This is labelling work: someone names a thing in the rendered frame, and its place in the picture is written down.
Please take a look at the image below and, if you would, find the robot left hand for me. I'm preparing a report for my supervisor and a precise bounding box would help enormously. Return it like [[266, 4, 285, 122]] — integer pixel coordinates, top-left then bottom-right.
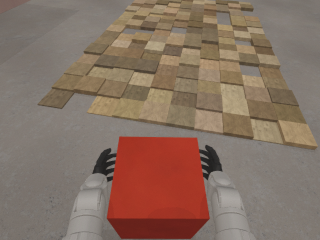
[[92, 148, 117, 182]]

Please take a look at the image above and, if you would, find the robot right forearm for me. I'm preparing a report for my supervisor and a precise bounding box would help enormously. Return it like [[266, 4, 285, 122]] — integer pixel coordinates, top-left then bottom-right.
[[206, 171, 256, 240]]

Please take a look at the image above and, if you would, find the robot left forearm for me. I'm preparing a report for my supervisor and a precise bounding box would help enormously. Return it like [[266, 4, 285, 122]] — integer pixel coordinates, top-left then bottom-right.
[[62, 173, 109, 240]]

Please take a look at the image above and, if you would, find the robot right hand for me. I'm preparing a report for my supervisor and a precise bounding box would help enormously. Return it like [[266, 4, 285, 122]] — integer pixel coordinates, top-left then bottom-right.
[[199, 145, 223, 180]]

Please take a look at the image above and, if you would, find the carton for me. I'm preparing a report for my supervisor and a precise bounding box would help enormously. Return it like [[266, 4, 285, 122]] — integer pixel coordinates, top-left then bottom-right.
[[107, 136, 210, 239]]

